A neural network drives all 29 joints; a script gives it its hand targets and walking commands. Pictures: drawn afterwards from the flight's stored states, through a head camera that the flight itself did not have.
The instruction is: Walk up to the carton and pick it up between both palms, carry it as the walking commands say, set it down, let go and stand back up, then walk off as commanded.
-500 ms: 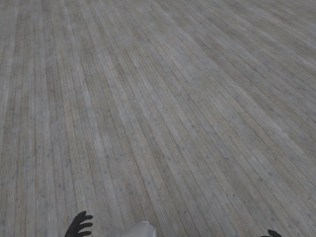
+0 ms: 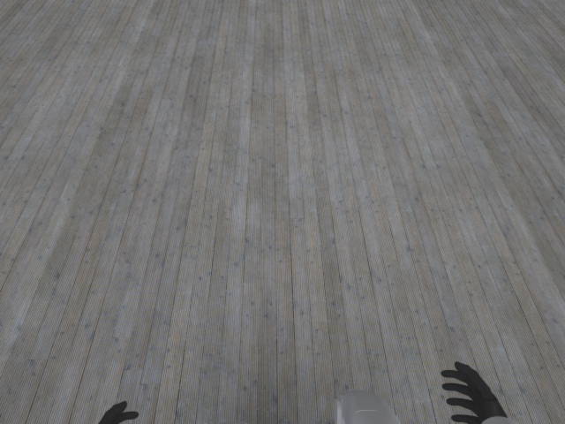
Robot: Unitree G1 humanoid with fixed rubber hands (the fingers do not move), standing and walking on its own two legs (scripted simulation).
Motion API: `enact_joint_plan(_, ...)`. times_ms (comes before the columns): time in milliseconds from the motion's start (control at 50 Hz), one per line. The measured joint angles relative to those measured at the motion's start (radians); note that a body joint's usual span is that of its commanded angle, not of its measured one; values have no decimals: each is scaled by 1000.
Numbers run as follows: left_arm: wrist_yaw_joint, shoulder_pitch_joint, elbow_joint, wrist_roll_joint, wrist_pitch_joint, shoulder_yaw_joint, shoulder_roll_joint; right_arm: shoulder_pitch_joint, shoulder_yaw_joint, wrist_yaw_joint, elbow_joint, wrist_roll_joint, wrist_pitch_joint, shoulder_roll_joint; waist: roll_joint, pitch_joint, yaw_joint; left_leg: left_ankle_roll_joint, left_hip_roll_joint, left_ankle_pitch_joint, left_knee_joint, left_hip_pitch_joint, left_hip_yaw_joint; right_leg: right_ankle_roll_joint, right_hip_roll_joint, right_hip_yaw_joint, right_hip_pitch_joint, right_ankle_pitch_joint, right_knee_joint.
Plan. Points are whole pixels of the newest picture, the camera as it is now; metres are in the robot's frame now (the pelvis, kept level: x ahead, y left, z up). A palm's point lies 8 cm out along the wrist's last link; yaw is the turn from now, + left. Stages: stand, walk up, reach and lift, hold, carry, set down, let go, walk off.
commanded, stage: walk off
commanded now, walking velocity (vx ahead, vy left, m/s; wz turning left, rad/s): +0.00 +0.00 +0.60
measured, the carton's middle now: out of the picture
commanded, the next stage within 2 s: stand in 1.40 s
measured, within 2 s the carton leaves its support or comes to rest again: neither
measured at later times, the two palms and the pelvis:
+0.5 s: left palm out of the picture +0.05 +0.24 -0.07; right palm (488, 408) +0.15 -0.30 -0.12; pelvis -0.01 -0.05 +0.00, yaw +18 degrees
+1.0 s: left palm out of the picture -0.13 +0.27 -0.12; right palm (400, 352) +0.22 -0.16 -0.08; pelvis -0.04 -0.01 +0.00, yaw +35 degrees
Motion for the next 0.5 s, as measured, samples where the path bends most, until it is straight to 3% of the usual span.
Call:
enact_joint_plan(80, -1, -32, -13, -1, 6, -6, -8, 39, 2, 1, 12, -3, -5, -2, 8, -9, -18, 3, -12, 27, -33, 4, -41, 2, 19, 31, -16, 47, -39)
enact_joint_plan(240, 9, -97, -50, -9, 6, -18, -34, 94, -9, 9, 23, -12, 5, -21, 42, -17, -59, -11, -41, 32, -2, -35, -125, -10, 83, 53, 66, -3, -273)
enact_joint_plan(300, 15, -114, -66, -19, -7, -23, -44, 100, -16, 13, 27, -13, 13, -30, 61, -18, -71, -28, -53, 27, 24, -55, -160, -22, 115, 53, 140, 8, -410)
enact_joint_plan(340, 25, -109, -78, -17, -23, -27, -46, 105, -18, 11, 27, -4, 14, -34, 64, -27, -69, -45, -71, 16, 57, -76, -178, -35, 117, 45, 220, 83, -580)
enact_joint_plan(400, 29, -89, -77, -6, -31, -35, -54, 92, -27, 3, 32, -11, 19, -35, 85, -24, -69, -77, -71, -184, 283, -157, -141, -103, 103, 6, 229, 139, -582)
enact_joint_plan(500, 30, -55, -76, -2, -37, -39, -67, 86, -39, 32, 36, -14, 35, -52, 97, -26, -49, -127, -22, -160, 617, -248, -72, -117, 60, -54, 278, 152, -638)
